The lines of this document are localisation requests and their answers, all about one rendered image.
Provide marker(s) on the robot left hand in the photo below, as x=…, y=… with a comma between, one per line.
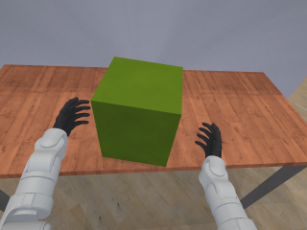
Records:
x=67, y=117

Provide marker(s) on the left robot upper arm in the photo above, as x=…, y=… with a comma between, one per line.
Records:
x=26, y=225

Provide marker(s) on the robot right hand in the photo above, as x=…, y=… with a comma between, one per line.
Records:
x=213, y=145

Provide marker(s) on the right robot forearm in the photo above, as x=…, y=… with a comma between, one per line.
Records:
x=220, y=194

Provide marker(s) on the carton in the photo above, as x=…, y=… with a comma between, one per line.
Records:
x=137, y=109

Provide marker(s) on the table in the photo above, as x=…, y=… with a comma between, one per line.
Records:
x=259, y=127

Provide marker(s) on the left robot forearm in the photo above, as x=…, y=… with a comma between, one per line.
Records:
x=32, y=200

